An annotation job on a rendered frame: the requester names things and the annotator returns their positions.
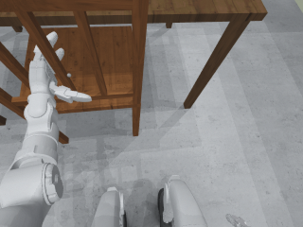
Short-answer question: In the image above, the left robot forearm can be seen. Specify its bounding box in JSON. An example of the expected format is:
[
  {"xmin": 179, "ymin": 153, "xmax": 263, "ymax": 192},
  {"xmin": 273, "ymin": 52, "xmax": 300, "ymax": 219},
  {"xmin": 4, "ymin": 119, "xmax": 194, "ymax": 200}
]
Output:
[{"xmin": 0, "ymin": 93, "xmax": 60, "ymax": 208}]

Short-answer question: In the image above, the right robot hand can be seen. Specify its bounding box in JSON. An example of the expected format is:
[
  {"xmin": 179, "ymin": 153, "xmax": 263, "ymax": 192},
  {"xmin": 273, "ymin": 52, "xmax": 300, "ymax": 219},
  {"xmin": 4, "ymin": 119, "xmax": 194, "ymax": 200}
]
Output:
[{"xmin": 225, "ymin": 214, "xmax": 251, "ymax": 227}]

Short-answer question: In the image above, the chair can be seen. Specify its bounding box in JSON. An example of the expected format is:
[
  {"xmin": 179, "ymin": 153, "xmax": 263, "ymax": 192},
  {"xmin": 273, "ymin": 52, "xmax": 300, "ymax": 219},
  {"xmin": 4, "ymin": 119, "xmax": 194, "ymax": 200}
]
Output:
[{"xmin": 0, "ymin": 0, "xmax": 149, "ymax": 144}]

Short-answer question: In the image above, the left robot hand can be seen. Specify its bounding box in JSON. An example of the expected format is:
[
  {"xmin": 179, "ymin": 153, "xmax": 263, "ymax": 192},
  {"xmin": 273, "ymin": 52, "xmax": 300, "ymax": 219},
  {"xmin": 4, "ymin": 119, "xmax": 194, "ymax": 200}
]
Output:
[{"xmin": 28, "ymin": 31, "xmax": 92, "ymax": 104}]

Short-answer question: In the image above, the robot left thigh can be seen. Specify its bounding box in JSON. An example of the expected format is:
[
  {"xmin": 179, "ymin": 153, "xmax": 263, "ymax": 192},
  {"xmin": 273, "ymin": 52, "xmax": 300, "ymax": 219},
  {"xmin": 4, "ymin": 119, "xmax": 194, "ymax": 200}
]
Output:
[{"xmin": 91, "ymin": 190, "xmax": 125, "ymax": 227}]

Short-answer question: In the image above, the robot left upper arm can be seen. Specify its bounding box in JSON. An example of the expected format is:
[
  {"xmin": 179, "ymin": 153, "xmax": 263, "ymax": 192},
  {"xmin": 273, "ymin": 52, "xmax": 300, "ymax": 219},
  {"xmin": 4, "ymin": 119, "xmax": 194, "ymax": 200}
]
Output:
[{"xmin": 0, "ymin": 163, "xmax": 63, "ymax": 227}]

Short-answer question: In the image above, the right robot foot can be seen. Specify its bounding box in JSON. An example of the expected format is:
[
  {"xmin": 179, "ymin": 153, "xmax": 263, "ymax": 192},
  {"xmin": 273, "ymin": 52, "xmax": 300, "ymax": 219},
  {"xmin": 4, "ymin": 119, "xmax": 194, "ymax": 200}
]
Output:
[{"xmin": 157, "ymin": 188, "xmax": 172, "ymax": 227}]

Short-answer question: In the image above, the table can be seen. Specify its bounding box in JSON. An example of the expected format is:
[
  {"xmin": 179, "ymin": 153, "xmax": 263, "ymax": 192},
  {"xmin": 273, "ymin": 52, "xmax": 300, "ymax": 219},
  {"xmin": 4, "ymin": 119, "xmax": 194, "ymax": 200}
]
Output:
[{"xmin": 0, "ymin": 0, "xmax": 268, "ymax": 126}]

